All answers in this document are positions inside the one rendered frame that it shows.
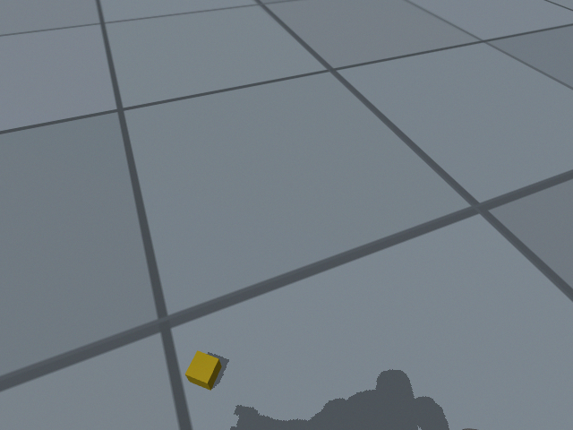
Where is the cube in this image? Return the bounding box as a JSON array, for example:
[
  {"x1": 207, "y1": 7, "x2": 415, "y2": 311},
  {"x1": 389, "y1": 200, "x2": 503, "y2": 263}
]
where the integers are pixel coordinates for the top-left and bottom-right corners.
[{"x1": 185, "y1": 350, "x2": 222, "y2": 390}]

